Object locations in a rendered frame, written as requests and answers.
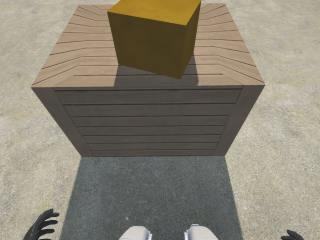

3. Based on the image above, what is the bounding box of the robot right hand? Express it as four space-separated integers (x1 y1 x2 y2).
280 230 304 240

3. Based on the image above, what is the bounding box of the pedestal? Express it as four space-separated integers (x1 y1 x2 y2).
31 3 265 158

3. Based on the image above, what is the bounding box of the robot thigh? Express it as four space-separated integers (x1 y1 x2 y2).
184 226 218 240
119 226 153 240

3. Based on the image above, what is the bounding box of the robot left hand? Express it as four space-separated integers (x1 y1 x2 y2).
23 208 60 240

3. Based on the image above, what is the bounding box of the right robot thigh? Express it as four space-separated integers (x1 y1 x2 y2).
184 226 218 240

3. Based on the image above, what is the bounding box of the carton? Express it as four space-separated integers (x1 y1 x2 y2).
107 0 201 79

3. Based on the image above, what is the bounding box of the left robot thigh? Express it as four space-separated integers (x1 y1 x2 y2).
119 226 153 240

